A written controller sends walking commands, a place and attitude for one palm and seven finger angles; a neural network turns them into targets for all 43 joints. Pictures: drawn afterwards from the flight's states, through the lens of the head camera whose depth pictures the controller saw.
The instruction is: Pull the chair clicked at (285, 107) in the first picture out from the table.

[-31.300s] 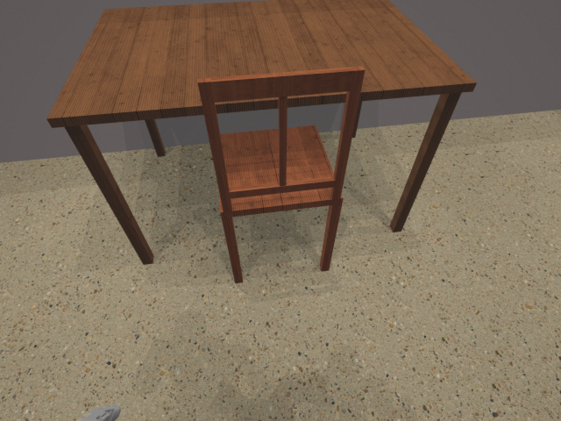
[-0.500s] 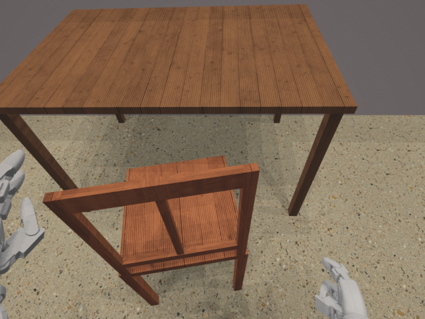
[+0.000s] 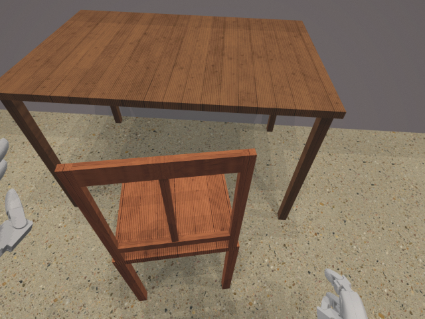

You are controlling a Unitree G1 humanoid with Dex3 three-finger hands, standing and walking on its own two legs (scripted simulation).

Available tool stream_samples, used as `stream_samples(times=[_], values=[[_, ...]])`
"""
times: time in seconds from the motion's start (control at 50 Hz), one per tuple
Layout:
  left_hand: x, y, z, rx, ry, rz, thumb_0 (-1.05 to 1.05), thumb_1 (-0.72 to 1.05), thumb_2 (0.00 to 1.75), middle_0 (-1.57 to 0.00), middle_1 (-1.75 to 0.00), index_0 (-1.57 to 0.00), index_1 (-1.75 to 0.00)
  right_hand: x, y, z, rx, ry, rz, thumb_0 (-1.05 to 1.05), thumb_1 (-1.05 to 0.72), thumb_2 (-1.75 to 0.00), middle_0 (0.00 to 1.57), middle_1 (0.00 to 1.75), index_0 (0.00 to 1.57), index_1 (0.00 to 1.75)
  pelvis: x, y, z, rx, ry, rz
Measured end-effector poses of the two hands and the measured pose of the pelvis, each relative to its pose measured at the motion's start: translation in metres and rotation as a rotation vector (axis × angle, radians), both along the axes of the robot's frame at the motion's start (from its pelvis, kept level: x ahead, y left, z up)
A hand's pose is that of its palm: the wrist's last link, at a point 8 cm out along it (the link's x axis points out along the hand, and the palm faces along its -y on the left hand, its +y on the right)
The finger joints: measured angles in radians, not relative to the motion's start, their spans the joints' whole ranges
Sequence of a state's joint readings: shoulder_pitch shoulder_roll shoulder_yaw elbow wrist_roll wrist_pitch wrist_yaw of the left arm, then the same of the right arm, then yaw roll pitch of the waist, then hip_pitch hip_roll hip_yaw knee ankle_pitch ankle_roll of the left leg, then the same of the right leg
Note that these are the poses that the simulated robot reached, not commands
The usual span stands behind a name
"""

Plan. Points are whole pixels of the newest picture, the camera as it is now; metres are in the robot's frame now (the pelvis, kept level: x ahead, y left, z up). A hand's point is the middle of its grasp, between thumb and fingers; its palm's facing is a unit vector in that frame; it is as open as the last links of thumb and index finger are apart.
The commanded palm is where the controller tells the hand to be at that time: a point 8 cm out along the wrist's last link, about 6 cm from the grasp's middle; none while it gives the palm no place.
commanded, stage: step back with the hand held close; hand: left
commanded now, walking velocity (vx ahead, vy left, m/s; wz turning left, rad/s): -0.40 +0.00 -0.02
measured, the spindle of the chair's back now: (170, 213) +0.37 +0.13 -0.08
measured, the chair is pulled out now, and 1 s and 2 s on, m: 0.25 0.25 0.25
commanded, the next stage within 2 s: stop stepping back and stand still in 1.06 s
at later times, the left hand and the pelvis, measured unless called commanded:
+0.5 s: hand (14, 233) +0.18 +0.26 +0.18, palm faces +0.47 -0.73 -0.50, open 7.4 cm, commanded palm +0.12 +0.29 +0.19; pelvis -0.02 -0.01 -0.01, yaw +0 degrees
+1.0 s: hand out of the picture +0.10 +0.25 +0.18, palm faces +0.50 -0.76 -0.42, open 7.4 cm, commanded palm +0.06 +0.28 +0.19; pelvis -0.09 -0.02 +0.00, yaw -1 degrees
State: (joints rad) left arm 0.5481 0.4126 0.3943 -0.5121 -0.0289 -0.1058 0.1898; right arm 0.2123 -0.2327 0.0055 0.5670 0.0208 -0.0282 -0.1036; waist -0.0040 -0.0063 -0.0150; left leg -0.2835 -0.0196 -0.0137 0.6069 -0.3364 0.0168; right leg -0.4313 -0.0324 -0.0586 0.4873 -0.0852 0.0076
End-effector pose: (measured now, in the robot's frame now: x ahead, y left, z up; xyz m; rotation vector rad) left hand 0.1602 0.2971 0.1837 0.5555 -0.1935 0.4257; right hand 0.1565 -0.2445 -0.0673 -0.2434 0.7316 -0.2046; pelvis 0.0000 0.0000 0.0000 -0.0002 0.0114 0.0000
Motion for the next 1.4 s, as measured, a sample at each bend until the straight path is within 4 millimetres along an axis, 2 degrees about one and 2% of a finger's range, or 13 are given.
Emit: stream_samples(times=[0.12,0.34,0.44,0.54,0.66,0.8,0.9,0.96,1.04,1.1,1.16,1.28,1.4], values=[[-0.008,-0.002,0.013,0.049,-0.079,0.008,0.02,0.89,0.9,-0.22,-0.3,-0.22,-0.31,-0.004,-0.003,-0.008,0.012,-0.004,0.005,0.02,-0.9,-0.9,0.2,0.3,0.2,0.3,-0.002,-0.003,-0.006,0.003,-0.016,-0.004],[-0.007,0.0,-0.006,0.007,0.007,-0.022,0.02,0.89,0.9,-0.22,-0.3,-0.22,-0.31,-0.018,0.001,-0.011,0.008,0.06,-0.002,0.02,-0.9,-0.9,0.2,0.3,0.2,0.3,-0.017,0.003,-0.003,-0.008,0.028,0.006],[-0.016,0.002,0.006,0.075,-0.019,-0.018,0.02,0.89,0.9,-0.22,-0.3,-0.22,-0.31,-0.018,0.004,-0.012,0.01,0.053,-0.001,0.02,-0.9,-0.9,0.2,0.3,0.2,0.3,-0.015,-0.002,-0.006,-0.005,0.033,0.015],[-0.022,-0.009,0.015,0.063,-0.091,-0.012,0.02,0.89,0.9,-0.22,-0.3,-0.22,-0.31,-0.009,0.005,-0.016,0.028,0.026,0.032,0.02,-0.9,-0.9,0.21,0.3,0.2,0.3,-0.02,-0.01,-0.009,0.003,0.014,0.002],[-0.027,-0.024,0.007,-0.003,-0.067,-0.056,0.02,0.89,0.9,-0.21,-0.3,-0.22,-0.31,-0.011,-0.002,-0.012,0.04,0.01,0.025,0.01,-0.9,-0.9,0.21,0.3,0.2,0.3,-0.038,-0.012,-0.007,0.002,0.03,0.023],[-0.063,-0.001,-0.005,0.041,0.014,-0.052,0.01,0.88,0.9,-0.22,-0.3,-0.22,-0.31,-0.042,-0.003,-0.001,-0.025,0.032,0.01,0.01,-0.9,-0.9,0.2,0.3,0.2,0.3,-0.063,-0.004,-0.006,0.0,0.042,0.045],[-0.091,0.008,0.007,0.012,-0.023,0.036,0.02,0.88,0.9,-0.22,-0.3,-0.22,-0.31,-0.066,0.006,0.0,0.004,0.029,0.018,0.01,-0.9,-0.9,0.2,0.3,0.2,0.3,-0.072,-0.008,0.002,-0.027,0.034,0.026],[-0.1,-0.002,0.014,-0.003,-0.073,0.048,0.02,0.89,0.9,-0.22,-0.3,-0.22,-0.31,-0.076,0.01,-0.004,0.037,0.017,0.048,0.01,-0.9,-0.9,0.2,0.3,0.2,0.3,-0.08,-0.014,0.002,-0.018,0.027,-0.007],[-0.098,-0.026,0.014,-0.023,-0.093,-0.012,0.02,0.89,0.9,-0.21,-0.3,-0.21,-0.31,-0.089,0.007,-0.011,0.065,0.007,0.082,0.01,-0.9,-0.9,0.21,0.3,0.2,0.3,-0.103,-0.023,0.001,-0.033,0.02,-0.026],[-0.099,-0.041,0.012,-0.038,-0.053,-0.084,0.02,0.89,0.9,-0.21,-0.3,-0.21,-0.31,-0.105,-0.001,-0.007,0.075,0.016,0.047,0.01,-0.9,-0.9,0.21,0.3,0.21,0.3,-0.122,-0.025,0.007,-0.008,0.033,-0.024],[-0.111,-0.043,0.006,-0.011,0.028,-0.129,0.02,0.89,0.9,-0.21,-0.3,-0.21,-0.31,-0.125,-0.01,0.003,0.064,0.022,-0.004,0.02,-0.9,-0.9,0.21,0.3,0.21,0.3,-0.138,-0.024,0.011,0.023,0.05,-0.043],[-0.153,-0.023,-0.008,0.017,0.087,-0.144,0.02,0.88,0.9,-0.22,-0.3,-0.22,-0.31,-0.168,-0.026,0.013,-0.041,0.009,-0.057,0.01,-0.9,-0.9,0.21,0.3,0.2,0.3,-0.167,-0.011,0.003,-0.012,0.053,-0.026],[-0.194,0.005,0.001,-0.007,0.004,-0.022,0.02,0.88,0.9,-0.22,-0.3,-0.22,-0.31,-0.213,-0.018,0.015,-0.053,0.027,-0.063,0.01,-0.9,-0.9,0.2,0.3,0.2,0.3,-0.182,-0.005,0.009,-0.015,-0.006,-0.009]])
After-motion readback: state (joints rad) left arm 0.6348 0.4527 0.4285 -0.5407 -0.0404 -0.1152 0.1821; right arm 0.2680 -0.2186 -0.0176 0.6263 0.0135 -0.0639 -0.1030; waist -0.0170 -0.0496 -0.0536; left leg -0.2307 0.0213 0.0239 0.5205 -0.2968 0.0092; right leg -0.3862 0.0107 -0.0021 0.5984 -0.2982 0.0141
